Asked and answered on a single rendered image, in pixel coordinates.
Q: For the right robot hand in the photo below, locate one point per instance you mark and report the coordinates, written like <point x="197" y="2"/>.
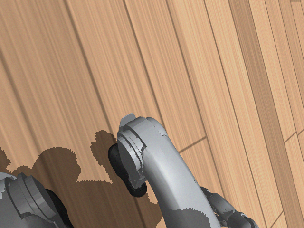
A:
<point x="220" y="206"/>

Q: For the left robot foot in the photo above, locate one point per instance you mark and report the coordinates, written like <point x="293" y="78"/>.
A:
<point x="60" y="208"/>

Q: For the right robot foot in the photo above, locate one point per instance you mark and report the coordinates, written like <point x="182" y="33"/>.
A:
<point x="116" y="163"/>

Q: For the right robot arm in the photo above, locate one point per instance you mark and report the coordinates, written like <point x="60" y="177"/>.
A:
<point x="240" y="220"/>

